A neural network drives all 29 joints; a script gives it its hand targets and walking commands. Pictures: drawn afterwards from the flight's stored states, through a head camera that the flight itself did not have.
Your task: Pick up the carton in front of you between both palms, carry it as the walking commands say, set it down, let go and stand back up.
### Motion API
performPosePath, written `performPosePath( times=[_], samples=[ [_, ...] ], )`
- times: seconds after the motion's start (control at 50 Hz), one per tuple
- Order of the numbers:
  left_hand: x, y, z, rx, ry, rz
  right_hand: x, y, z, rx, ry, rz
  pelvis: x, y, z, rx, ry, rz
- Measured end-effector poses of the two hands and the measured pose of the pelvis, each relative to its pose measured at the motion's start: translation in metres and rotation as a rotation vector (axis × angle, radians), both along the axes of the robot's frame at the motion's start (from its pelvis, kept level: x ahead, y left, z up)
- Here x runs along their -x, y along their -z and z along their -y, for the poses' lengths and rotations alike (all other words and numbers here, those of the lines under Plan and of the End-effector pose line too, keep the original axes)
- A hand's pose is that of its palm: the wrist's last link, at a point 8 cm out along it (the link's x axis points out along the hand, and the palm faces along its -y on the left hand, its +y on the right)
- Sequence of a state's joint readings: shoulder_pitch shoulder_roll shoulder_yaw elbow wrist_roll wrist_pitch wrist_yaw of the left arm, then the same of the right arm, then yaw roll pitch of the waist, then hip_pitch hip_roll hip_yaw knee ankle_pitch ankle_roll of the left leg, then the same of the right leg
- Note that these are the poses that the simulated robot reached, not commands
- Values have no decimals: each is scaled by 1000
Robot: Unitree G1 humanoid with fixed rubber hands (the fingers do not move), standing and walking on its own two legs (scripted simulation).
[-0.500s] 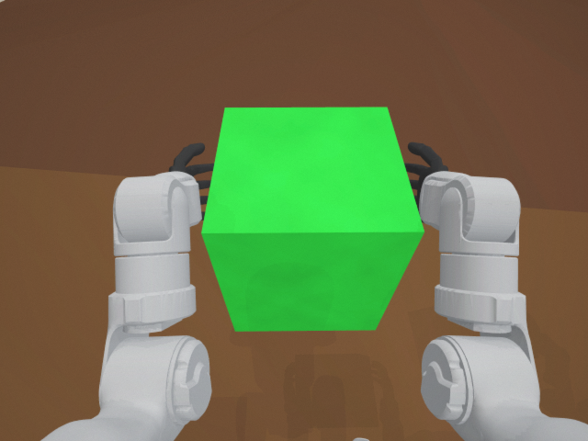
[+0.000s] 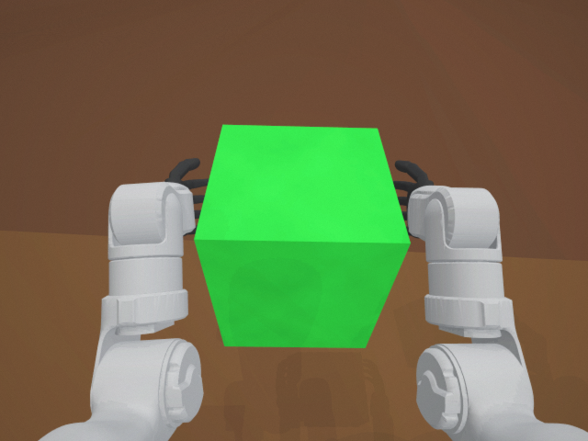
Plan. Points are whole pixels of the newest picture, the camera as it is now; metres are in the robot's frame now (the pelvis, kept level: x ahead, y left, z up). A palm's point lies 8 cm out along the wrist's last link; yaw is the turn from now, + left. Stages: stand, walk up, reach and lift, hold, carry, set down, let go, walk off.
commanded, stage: carry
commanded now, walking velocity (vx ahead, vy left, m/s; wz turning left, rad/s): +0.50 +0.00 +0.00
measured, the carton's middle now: (297, 242) +0.38 -0.02 +0.08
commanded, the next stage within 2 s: none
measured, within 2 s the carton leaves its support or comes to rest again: neither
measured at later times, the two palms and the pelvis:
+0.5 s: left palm (189, 79) +0.65 +0.15 +0.19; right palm (359, 62) +0.69 -0.15 +0.20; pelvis +0.30 -0.04 +0.05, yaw +1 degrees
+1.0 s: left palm out of the picture +1.00 +0.13 +0.25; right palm out of the picture +0.97 -0.17 +0.25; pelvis +0.61 +0.00 +0.08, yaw +0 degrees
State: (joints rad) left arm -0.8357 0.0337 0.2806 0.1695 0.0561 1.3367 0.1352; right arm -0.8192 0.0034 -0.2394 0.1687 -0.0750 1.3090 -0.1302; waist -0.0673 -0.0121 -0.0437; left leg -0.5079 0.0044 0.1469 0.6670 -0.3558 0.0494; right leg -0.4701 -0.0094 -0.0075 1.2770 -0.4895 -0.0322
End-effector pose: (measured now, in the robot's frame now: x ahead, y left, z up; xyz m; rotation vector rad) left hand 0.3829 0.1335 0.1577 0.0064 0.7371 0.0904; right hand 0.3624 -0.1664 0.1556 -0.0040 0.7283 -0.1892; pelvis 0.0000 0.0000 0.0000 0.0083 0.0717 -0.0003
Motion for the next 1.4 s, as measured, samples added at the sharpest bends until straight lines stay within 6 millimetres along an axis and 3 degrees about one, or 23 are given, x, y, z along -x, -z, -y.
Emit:
performPosePath(
  times=[0.12, 0.26, 0.32, 0.44, 0.54, 0.66, 0.72, 0.8, 0.86, 0.96, 1.06, 1.12, 1.2, 1.3, 1.4],
  samples=[
    [-71, -16, 12, 15, 24, 16, -60, -16, 11, -5, 42, 18, -62, -19, -2, 17, 4, -9],
    [-159, -40, 15, 10, -21, 80, -165, -41, 15, -31, 12, 83, -159, -21, 15, 29, 1, -22],
    [-194, -38, 13, -22, -52, 68, -215, -38, 14, -36, -38, 69, -203, -16, 27, 49, -11, -5],
    [-237, -25, -6, -44, -117, -25, -290, -33, -9, -56, -129, -23, -266, -39, 37, 20, -12, -6],
    [-294, -45, -17, -27, -148, 32, -349, -52, -20, -68, -137, 32, -320, -51, 34, 10, -15, -11],
    [-388, -67, -24, -4, -115, 93, -428, -74, -25, -53, -99, 94, -407, -49, 16, 0, -10, -16],
    [-440, -65, -23, 0, -63, 83, -463, -73, -23, -22, -63, 86, -451, -44, 2, -22, -1, 2],
    [-493, -60, -10, -1, -1, -2, -493, -60, -11, -9, -11, 0, -494, -60, -8, -1, -1, 1],
    [-528, -63, 0, 3, 24, -21, -517, -62, -3, -7, 21, -19, -524, -72, -11, 12, 2, -2],
    [-588, -83, 6, 20, 20, 43, -579, -86, 4, -18, 36, 47, -580, -82, -8, 17, 3, -12],
    [-653, -101, 7, 11, -17, 85, -657, -103, 6, -37, 6, 89, -653, -81, 7, 28, 1, -20],
    [-689, -100, 5, -19, -49, 77, -708, -100, 5, -41, -43, 79, -698, -76, 19, 51, -12, -3],
    [-718, -87, -7, -44, -96, -7, -761, -94, -8, -47, -104, -5, -741, -91, 28, 26, -10, 0],
    [-763, -97, -20, -38, -138, -9, -820, -103, -22, -61, -134, -8, -792, -109, 29, 6, -14, -4],
    [-834, -123, -26, -20, -137, 69, -882, -126, -27, -68, -113, 70, -853, -116, 20, 7, -11, -15]
  ],
)
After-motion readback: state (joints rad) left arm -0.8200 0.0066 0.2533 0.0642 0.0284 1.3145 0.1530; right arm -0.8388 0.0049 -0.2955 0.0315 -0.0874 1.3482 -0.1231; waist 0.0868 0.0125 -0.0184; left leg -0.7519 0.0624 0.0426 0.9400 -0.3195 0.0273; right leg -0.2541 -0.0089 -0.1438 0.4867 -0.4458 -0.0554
